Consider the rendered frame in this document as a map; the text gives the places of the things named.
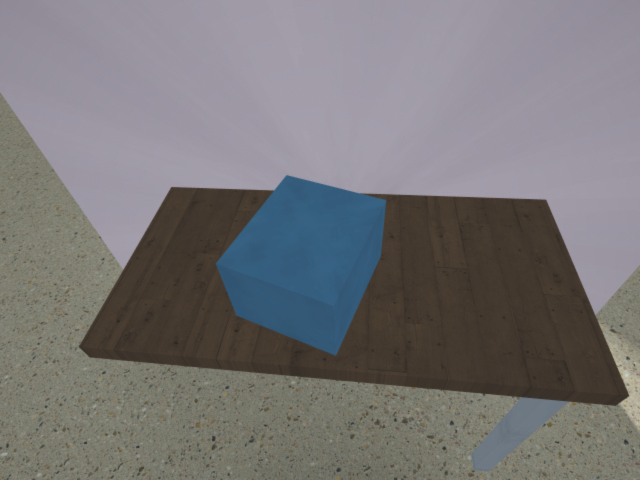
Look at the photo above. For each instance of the carton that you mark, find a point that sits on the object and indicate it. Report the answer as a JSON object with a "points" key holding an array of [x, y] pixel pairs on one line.
{"points": [[301, 265]]}

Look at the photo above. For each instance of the table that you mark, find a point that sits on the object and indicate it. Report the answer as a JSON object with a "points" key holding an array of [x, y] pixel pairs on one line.
{"points": [[470, 294]]}

